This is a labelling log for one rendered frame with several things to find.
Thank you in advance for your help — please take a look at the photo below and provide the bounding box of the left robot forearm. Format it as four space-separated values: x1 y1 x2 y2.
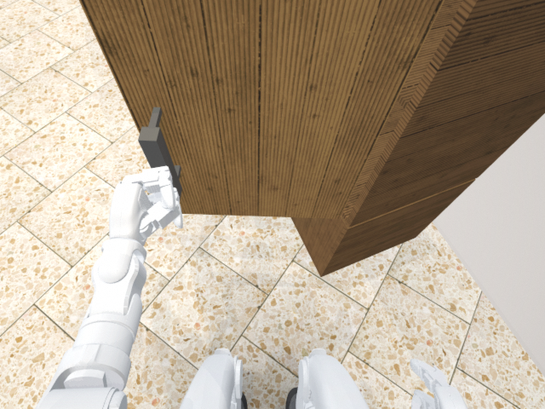
35 238 146 409

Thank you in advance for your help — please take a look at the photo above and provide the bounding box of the handle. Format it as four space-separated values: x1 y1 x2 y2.
138 107 182 200

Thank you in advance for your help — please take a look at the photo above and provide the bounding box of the robot left upper arm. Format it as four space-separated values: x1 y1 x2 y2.
38 387 128 409

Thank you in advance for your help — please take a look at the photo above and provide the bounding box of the cupboard door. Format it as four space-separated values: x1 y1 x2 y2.
79 0 445 219

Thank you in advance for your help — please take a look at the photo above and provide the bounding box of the left robot thigh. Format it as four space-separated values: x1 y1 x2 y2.
180 354 243 409

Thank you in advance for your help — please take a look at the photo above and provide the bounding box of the right robot hand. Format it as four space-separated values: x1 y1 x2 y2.
410 359 468 409

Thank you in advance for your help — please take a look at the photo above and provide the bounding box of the robot right shin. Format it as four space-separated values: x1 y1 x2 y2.
295 349 327 409

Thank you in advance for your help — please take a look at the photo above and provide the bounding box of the left robot hand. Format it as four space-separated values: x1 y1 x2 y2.
109 166 183 246

